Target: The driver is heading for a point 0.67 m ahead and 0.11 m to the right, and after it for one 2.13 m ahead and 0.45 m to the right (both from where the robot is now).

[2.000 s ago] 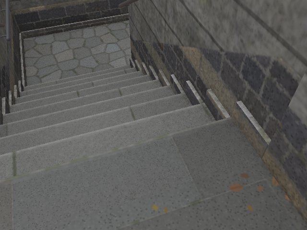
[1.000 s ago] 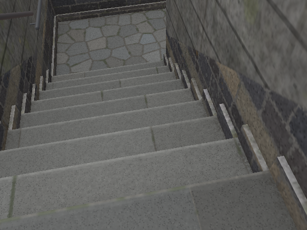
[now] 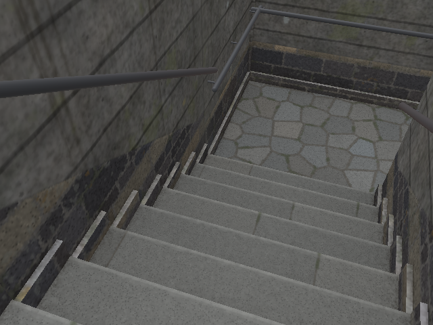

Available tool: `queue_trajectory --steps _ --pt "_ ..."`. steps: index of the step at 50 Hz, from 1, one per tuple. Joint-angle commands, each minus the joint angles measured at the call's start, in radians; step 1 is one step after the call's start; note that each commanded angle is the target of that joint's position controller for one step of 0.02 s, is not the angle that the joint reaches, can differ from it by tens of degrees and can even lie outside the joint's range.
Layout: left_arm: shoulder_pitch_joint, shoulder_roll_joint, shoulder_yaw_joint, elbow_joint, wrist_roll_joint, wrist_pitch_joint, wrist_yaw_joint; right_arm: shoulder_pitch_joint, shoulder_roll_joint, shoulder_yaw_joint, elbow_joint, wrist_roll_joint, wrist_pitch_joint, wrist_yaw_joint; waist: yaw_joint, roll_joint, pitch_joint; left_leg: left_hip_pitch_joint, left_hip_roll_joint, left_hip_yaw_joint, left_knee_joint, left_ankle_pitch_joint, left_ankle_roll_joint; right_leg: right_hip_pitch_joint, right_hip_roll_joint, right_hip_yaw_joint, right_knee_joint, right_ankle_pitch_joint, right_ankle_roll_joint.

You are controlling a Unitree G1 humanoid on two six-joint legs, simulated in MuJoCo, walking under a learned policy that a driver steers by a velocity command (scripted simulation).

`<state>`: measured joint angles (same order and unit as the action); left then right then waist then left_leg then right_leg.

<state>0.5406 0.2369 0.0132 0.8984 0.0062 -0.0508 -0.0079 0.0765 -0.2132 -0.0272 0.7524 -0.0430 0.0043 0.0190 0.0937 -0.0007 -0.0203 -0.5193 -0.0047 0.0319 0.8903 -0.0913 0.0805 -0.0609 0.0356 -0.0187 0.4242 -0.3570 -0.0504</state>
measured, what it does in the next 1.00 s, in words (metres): goes down, turning right: left foot, then right foot 0.18 m lower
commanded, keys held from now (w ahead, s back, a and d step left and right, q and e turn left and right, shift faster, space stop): w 0.40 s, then w+e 0.60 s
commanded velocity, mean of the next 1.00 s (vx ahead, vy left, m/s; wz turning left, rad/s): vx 0.50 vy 0.00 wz -0.21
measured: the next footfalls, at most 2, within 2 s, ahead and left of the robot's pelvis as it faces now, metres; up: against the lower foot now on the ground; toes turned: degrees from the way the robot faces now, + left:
left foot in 0.04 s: +0.07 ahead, +0.10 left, +0.00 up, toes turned +2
right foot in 0.52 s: +0.30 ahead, -0.06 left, -0.18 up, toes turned -2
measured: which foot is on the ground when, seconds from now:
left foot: up 0.00-0.02, down 0.04-0.52, up 0.54-1.00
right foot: down 0.00-0.06, up 0.08-0.50, down 0.52-1.00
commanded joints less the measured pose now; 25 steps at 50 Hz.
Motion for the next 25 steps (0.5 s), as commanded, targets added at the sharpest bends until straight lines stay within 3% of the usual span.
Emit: queue_trajectory --steps 1,2,3,4,5,6,7,8,9,10,11,12,13,14,15,17,19,21,22,24,25 --pt "-0.062 0.173 0.039 -0.074 -0.001 -0.004 0.013 0.150 -0.077 -0.035 0.024 -0.007 -0.010 -0.012 -0.141 -0.106 0.015 0.270 -0.060 0.066 -0.051 -0.103 0.031 -0.185 -0.206 0.094 0.148 0.871 -0.149" --pt "-0.080 0.201 0.047 -0.075 -0.012 -0.009 0.014 0.317 -0.077 -0.040 0.086 -0.016 -0.018 -0.020 -0.222 -0.066 -0.028 0.499 -0.084 0.073 -0.118 -0.105 0.043 -0.306 -0.189 0.056 0.333 0.941 -0.131" --pt "-0.141 0.215 0.059 -0.085 -0.020 -0.014 0.019 0.509 -0.099 -0.054 0.152 -0.018 -0.031 -0.025 -0.329 0.003 -0.061 0.683 -0.057 0.035 -0.246 -0.046 0.070 -0.454 -0.137 0.036 0.605 0.776 -0.092" --pt "-0.088 0.116 0.049 -0.112 -0.014 -0.020 0.024 0.469 -0.183 -0.066 0.171 -0.004 -0.045 -0.025 -0.215 0.225 0.011 0.704 0.197 -0.312 -0.388 0.319 0.128 -0.649 -0.007 0.047 0.883 -0.109 -0.049" --pt "-0.011 0.086 0.044 -0.095 0.003 -0.014 0.042 0.420 -0.166 -0.049 0.140 0.035 -0.056 -0.009 -0.136 0.077 0.049 0.623 0.295 -0.435 -0.357 0.723 0.155 -0.685 0.019 0.187 0.920 -0.177 -0.057" --pt "0.012 0.102 0.047 -0.096 0.004 0.000 0.046 0.423 -0.225 -0.071 0.158 0.039 -0.057 -0.014 -0.127 0.143 0.021 0.585 0.356 -0.482 -0.453 0.462 0.255 -0.723 0.012 0.159 0.939 -0.211 -0.032" --pt "-0.058 0.143 0.059 -0.101 0.021 0.016 0.049 0.361 -0.190 -0.065 0.160 0.040 -0.063 -0.013 -0.109 0.082 0.106 0.449 0.341 -0.514 -0.486 0.259 0.272 -0.737 -0.027 0.182 0.895 -0.181 -0.016" --pt "-0.119 0.161 0.071 -0.103 0.018 0.029 0.051 0.280 -0.151 -0.051 0.145 0.032 -0.071 -0.015 -0.080 0.047 0.176 0.336 0.309 -0.452 -0.491 0.257 0.252 -0.712 -0.045 0.191 0.828 -0.114 0.005" --pt "-0.098 0.145 0.072 -0.076 0.025 0.049 0.047 0.262 -0.162 -0.052 0.149 -0.003 -0.081 -0.011 -0.062 0.050 0.160 0.266 0.295 -0.425 -0.454 0.186 0.250 -0.659 -0.050 0.194 0.820 -0.018 0.004" --pt "-0.120 0.138 0.074 -0.069 0.025 0.061 0.037 0.269 -0.162 -0.052 0.152 -0.004 -0.086 -0.016 -0.056 0.028 0.142 0.225 0.267 -0.380 -0.442 0.157 0.221 -0.621 -0.048 0.187 0.779 0.073 -0.002" --pt "-0.188 0.128 0.080 -0.087 0.027 0.069 0.027 0.268 -0.182 -0.053 0.154 0.005 -0.095 -0.012 -0.050 0.005 0.135 0.178 0.214 -0.314 -0.437 0.050 0.185 -0.596 -0.028 0.155 0.709 0.208 -0.009" --pt "-0.256 0.127 0.084 -0.092 0.026 0.066 0.021 0.271 -0.162 -0.050 0.173 0.023 -0.110 -0.022 -0.058 0.022 0.143 0.201 0.190 -0.307 -0.403 -0.056 0.140 -0.632 -0.036 0.199 0.630 0.313 -0.015" --pt "-0.285 0.113 0.080 -0.110 0.023 0.064 0.007 0.249 -0.157 -0.047 0.165 0.031 -0.118 -0.028 -0.038 0.023 0.140 0.082 0.119 -0.230 -0.410 -0.160 0.115 -0.526 -0.012 0.138 0.472 0.476 -0.017" --pt "-0.313 0.090 0.067 -0.110 0.030 0.058 -0.013 0.245 -0.147 -0.046 0.182 0.043 -0.125 -0.036 -0.037 0.053 0.113 0.030 0.096 -0.205 -0.399 -0.254 0.107 -0.426 0.000 0.082 0.395 0.672 -0.014" --pt "-0.297 0.068 0.061 -0.096 0.032 0.057 -0.028 0.265 -0.122 -0.034 0.187 0.041 -0.124 -0.042 -0.045 0.047 0.088 -0.018 0.075 -0.181 -0.358 -0.289 0.107 -0.329 0.010 0.054 0.357 0.795 -0.013" --pt "-0.313 0.040 0.043 -0.089 0.033 0.062 -0.033 0.297 -0.137 -0.033 0.197 0.035 -0.120 -0.051 -0.065 0.062 0.084 -0.032 0.081 -0.179 -0.289 -0.294 0.116 -0.268 0.024 0.034 0.339 0.812 -0.008" --pt "-0.386 0.049 0.033 -0.110 0.029 0.064 -0.023 0.338 -0.137 -0.030 0.205 0.015 -0.104 -0.058 -0.105 0.055 0.131 0.013 0.096 -0.181 -0.191 -0.275 0.113 -0.305 0.016 0.009 0.256 0.758 -0.006" --pt "-0.421 0.056 0.027 -0.115 0.011 0.058 -0.010 0.386 -0.143 -0.032 0.223 -0.008 -0.088 -0.070 -0.163 0.075 0.169 0.142 0.108 -0.181 -0.076 -0.203 0.109 -0.346 -0.006 0.013 0.116 0.704 0.002" --pt "-0.406 0.054 0.025 -0.106 0.004 0.051 -0.003 0.409 -0.141 -0.030 0.230 -0.016 -0.082 -0.080 -0.181 0.068 0.171 0.208 0.107 -0.175 -0.013 -0.154 0.105 -0.331 -0.027 0.028 0.015 0.710 -0.001" --pt "-0.297 0.067 0.030 -0.050 0.013 0.042 0.013 0.457 -0.140 -0.029 0.265 -0.020 -0.065 -0.090 -0.179 0.038 0.142 0.312 0.098 -0.140 0.213 0.047 0.117 -0.248 -0.051 0.000 -0.132 0.668 -0.029" --pt "-0.156 0.074 0.034 0.008 0.031 0.035 0.015 0.471 -0.143 -0.026 0.280 -0.010 -0.053 -0.092 -0.122 0.016 0.101 0.319 0.078 -0.097 0.403 0.185 0.120 -0.118 -0.042 -0.026 -0.240 0.661 -0.051"
Velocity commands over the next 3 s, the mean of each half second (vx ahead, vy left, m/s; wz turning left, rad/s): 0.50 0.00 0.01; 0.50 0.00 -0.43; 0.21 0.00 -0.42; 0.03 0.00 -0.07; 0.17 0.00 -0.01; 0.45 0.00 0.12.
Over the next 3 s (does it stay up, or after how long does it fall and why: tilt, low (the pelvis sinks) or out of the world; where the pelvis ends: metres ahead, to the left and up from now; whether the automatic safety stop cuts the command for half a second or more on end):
stays up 0.84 -0.19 -0.53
